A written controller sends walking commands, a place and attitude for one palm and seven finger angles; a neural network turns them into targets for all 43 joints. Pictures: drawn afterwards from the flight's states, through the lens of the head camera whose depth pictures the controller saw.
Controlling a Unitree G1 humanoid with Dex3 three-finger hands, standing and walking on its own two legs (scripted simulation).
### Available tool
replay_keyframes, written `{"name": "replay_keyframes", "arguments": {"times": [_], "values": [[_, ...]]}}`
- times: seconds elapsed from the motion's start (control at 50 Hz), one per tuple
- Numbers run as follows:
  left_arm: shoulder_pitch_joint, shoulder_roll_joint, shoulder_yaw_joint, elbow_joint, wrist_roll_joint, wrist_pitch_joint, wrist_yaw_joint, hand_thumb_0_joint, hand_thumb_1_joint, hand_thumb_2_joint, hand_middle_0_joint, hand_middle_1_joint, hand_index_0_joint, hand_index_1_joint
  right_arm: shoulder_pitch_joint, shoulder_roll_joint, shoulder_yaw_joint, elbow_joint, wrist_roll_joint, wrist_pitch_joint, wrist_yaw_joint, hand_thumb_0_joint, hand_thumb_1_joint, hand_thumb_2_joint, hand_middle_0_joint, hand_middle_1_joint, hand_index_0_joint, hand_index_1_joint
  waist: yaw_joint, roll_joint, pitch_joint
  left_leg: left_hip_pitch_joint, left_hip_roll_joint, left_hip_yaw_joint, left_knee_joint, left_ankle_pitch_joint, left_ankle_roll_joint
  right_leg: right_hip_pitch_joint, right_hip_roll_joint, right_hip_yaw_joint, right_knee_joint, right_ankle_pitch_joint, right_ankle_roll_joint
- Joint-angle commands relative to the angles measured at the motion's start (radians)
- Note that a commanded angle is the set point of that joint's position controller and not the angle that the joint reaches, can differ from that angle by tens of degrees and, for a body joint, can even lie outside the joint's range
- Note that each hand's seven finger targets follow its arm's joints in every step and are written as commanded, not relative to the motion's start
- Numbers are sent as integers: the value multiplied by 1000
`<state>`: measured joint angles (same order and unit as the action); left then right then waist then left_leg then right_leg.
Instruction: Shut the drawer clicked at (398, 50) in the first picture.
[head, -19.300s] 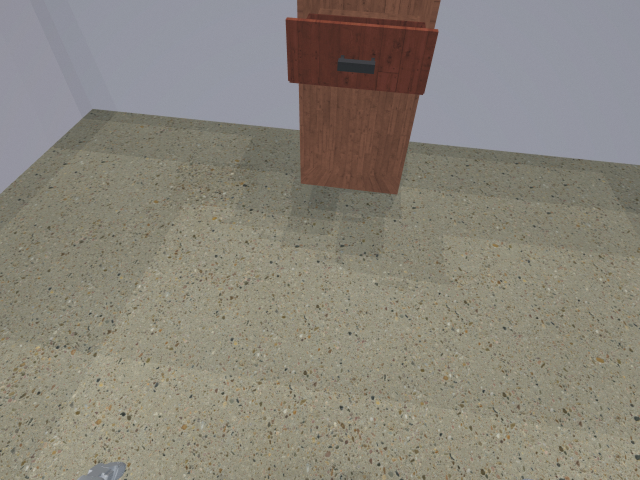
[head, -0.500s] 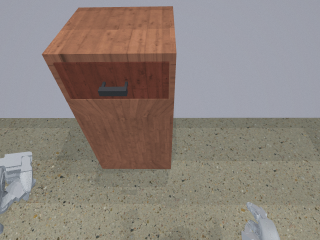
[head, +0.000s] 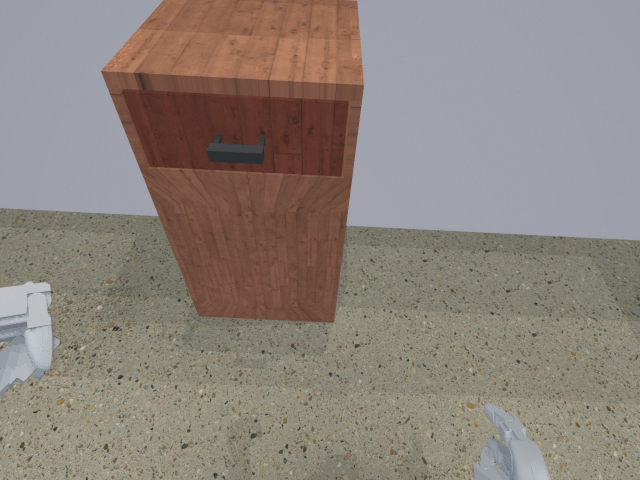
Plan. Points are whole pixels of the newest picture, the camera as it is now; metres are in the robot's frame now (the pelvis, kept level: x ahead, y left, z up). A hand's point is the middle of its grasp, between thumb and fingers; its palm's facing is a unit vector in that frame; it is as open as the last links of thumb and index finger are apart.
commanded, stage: step back with the hand held close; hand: left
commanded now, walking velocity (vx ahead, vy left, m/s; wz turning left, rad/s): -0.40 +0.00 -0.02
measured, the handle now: (238, 146) +0.71 +0.20 +0.00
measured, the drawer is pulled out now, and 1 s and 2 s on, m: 0.00 0.00 0.00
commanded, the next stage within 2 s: stop stepping back and stand still in 0.80 s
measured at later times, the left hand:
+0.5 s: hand out of the picture +0.14 +0.24 +0.18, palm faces +0.40 -0.80 -0.45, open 3.3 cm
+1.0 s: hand out of the picture +0.00 +0.23 +0.17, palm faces +0.27 -0.83 -0.48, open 3.3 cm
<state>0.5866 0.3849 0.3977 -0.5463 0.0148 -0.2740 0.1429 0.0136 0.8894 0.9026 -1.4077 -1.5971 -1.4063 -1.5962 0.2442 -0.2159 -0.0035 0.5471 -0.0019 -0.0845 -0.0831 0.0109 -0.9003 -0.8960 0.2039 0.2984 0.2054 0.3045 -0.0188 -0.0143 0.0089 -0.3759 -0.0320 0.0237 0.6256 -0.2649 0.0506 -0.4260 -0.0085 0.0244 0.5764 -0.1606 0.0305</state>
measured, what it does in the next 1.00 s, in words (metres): walks backwards: right foot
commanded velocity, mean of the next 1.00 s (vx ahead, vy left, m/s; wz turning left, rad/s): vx -0.32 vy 0.00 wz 0.02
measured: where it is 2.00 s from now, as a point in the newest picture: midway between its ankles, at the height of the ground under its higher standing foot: outside the picture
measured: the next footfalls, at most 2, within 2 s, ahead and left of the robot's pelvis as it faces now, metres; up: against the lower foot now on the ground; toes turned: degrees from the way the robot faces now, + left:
right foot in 0.52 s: -0.14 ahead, -0.13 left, +0.00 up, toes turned -1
left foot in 1.14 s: -0.15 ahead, +0.12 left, +0.00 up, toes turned +1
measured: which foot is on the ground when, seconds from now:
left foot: down 0.00-0.96, up 0.98-1.00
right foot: down 0.00-0.28, up 0.30-0.50, down 0.52-1.00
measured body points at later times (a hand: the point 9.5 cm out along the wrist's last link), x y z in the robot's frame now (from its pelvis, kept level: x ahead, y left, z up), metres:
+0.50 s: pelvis -0.05 +0.00 +0.01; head -0.03 +0.02 +0.46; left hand +0.11 +0.28 +0.21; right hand +0.12 -0.22 -0.07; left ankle +0.04 +0.09 -0.72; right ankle -0.17 -0.13 -0.71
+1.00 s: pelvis -0.19 -0.01 +0.00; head -0.17 +0.01 +0.45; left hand -0.02 +0.27 +0.20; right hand -0.03 -0.26 -0.06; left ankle -0.03 +0.08 -0.71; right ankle -0.21 -0.11 -0.73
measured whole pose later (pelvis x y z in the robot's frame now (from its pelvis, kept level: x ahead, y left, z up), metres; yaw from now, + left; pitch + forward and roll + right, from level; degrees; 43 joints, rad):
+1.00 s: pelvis -0.19 -0.01 +0.00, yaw -2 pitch +2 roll -2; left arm 0.66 0.44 0.39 -0.60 -0.06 -0.25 0.11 0.01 0.89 0.90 -1.40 -1.60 -1.40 -1.60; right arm 0.20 -0.22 -0.02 0.58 -0.01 -0.10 -0.06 0.01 -0.90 -0.90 0.20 0.30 0.20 0.30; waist -0.01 -0.01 0.00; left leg -0.54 -0.01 -0.01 0.52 -0.15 0.00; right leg -0.25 0.07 -0.02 0.53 -0.32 -0.04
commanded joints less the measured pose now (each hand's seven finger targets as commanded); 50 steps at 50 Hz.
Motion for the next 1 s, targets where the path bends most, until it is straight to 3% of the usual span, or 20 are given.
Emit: {"name": "replay_keyframes", "arguments": {"times": [0.0, 0.1, 0.16, 0.22, 0.26, 0.32, 0.4, 0.48, 0.54, 0.6, 0.64, 0.68, 0.74, 0.78, 0.82, 0.88, 0.92, 0.94, 0.96, 0.98], "values": [[-17, 154, 139, -203, -3, -66, 18, 0, 900, 900, -1400, -1600, -1400, -1600, -118, -133, -62, -159, 2, -65, -11, 0, -900, -900, 200, 300, 200, 300, 15, 77, -73, -417, 159, -160, -290, -249, 64, 453, 6, 68, 125, 231, -17], [-17, 166, 129, -212, -24, -66, 10, 0, 900, 900, -1400, -1600, -1400, -1600, -98, -116, -72, -131, -3, -47, 11, 0, -900, -900, 200, 300, 200, 300, 2, -98, -124, -161, 37, -63, -16, -193, -3, 182, -165, 269, -164, 68, -99], [3, 176, 132, -224, -39, -67, 24, 0, 900, 900, -1400, -1600, -1400, -1600, -100, -104, -69, -116, -3, -22, 16, 0, -900, -900, 200, 300, 200, 300, -3, -117, -147, 6, 25, -50, 52, -133, -19, 19, -205, 235, -250, -106, -123], [35, 179, 147, -249, -34, -82, 34, 0, 900, 900, -1400, -1600, -1400, -1600, -117, -126, -69, -127, -2, -21, 5, 0, -900, -900, 200, 300, 200, 300, -10, 56, -125, -63, 114, -161, -185, -211, 28, 46, -68, 105, -99, -153, -53], [10, 163, 168, -269, 0, -99, 32, 0, 900, 900, -1400, -1600, -1400, -1600, -147, -155, -71, -148, -7, -53, -7, 0, -900, -900, 200, 300, 200, 300, 6, 348, -106, -498, 335, -385, -506, -566, 130, 396, 100, -5, 346, -88, 7], [-1, 161, 160, -257, -7, -91, 27, 0, 900, 900, -1400, -1600, -1400, -1600, -118, -124, -85, -119, -13, -85, -4, 0, -900, -900, 200, 300, 200, 300, 17, 177, -103, -330, 340, -333, -410, -264, 140, 243, 98, 37, 456, -247, -5], [22, 94, 50, -239, -45, -92, 8, 0, 900, 900, -1400, -1600, -1400, -1600, -99, -106, -59, -54, -27, -121, 17, 0, -900, -900, 200, 300, 200, 300, 12, 215, -105, 51, 271, -254, -344, 77, 77, 90, 61, -18, 30, -320, -26], [-57, 164, 72, -245, -42, -104, -8, 0, 900, 900, -1400, -1600, -1400, -1600, -94, -117, -55, 3, -44, -100, 20, 0, -900, -900, 200, 300, 200, 300, 17, 161, -242, 329, 217, -134, -179, 614, 4, 110, 4, 23, -234, 111, -38], [-43, 201, 116, -259, -60, -97, -15, 0, 900, 900, -1400, -1600, -1400, -1600, -119, -95, -57, -51, -19, -74, 16, 0, -900, -900, 200, 300, 200, 300, 13, 29, -353, 457, 144, -2, -120, 678, -16, 106, -14, 4, -182, 410, 16], [124, 245, 193, -232, -84, -73, -23, 0, 900, 900, -1400, -1600, -1400, -1600, -169, -86, -39, -127, 14, -43, 15, 0, -900, -900, 200, 300, 200, 300, 27, -114, -324, 324, 76, 35, -61, 369, -24, 140, -97, 15, -205, 605, 52], [150, 253, 210, -211, -89, -69, -24, 0, 900, 900, -1400, -1600, -1400, -1600, -196, -83, -29, -149, 22, -28, 8, 0, -900, -900, 200, 300, 200, 300, 27, -114, -213, 170, 35, 26, 4, 106, -36, 104, -156, 53, -238, 551, 11], [115, 245, 192, -204, -93, -66, -24, 0, 900, 900, -1400, -1600, -1400, -1600, -195, -85, -23, -144, 12, -23, 0, 0, -900, -900, 200, 300, 200, 300, 14, -45, -136, 92, 36, -10, -7, 100, -45, 91, -178, 85, -224, 503, -51], [58, 222, 132, -167, -94, -70, -28, 0, 900, 900, -1400, -1600, -1400, -1600, -141, -118, -30, -120, 9, -20, -10, 0, -900, -900, 200, 300, 200, 300, -3, 61, -93, 231, 101, -67, -209, 426, -21, 43, -34, -10, -173, 249, -6], [31, 215, 113, -198, -96, -75, -30, 0, 900, 900, -1400, -1600, -1400, -1600, -158, -148, -41, -131, -1, -41, -10, 0, -900, -900, 200, 300, 200, 300, 15, 250, -133, 169, 206, -206, -374, 296, 40, 126, 77, -34, -31, -96, 0], [25, 186, 99, -215, -88, -72, -28, 0, 900, 900, -1400, -1600, -1400, -1600, -142, -154, -54, -122, -11, -65, -6, 0, -900, -900, 200, 300, 200, 300, 26, 297, -147, -38, 284, -309, -555, -133, 83, 269, 103, -2, 171, -319, -23], [78, 207, 127, -247, -92, -58, -17, 0, 900, 900, -1400, -1600, -1400, -1600, -157, -143, -56, -129, -5, -80, 7, 0, -900, -900, 200, 300, 200, 300, 45, 217, -150, -125, 241, -226, -529, -237, 40, 341, 95, -40, 44, -325, -49], [132, 216, 128, -272, -89, -43, -12, 0, 900, 900, -1400, -1600, -1400, -1600, -133, -125, -60, -129, 0, -75, 14, 0, -900, -900, 200, 300, 200, 300, 32, 113, -151, -9, 99, -74, -284, -201, -44, 210, 18, 4, -245, -384, -77], [123, 248, 153, -289, -85, -40, -5, 0, 900, 900, -1400, -1600, -1400, -1600, -106, -107, -64, -115, 0, -61, 16, 0, -900, -900, 200, 300, 200, 300, 13, -99, -146, 180, -5, 4, 66, -84, -87, -91, -170, 231, -462, -549, -134], [55, 256, 158, -310, -79, -25, 9, 0, 900, 900, -1400, -1600, -1400, -1600, -99, -111, -69, -99, -6, -50, 14, 0, -900, -900, 200, 300, 200, 300, 26, -210, -105, 144, -32, -27, 337, -73, -93, -228, -318, 373, -517, -614, -219], [18, 239, 163, -288, -69, -3, 13, 0, 900, 900, -1400, -1600, -1400, -1600, -101, -121, -70, -92, -14, -48, 13, 0, -900, -900, 200, 300, 200, 300, 24, -187, -83, 43, -9, -68, 454, -104, -82, -226, -328, 389, -476, -566, -246]]}}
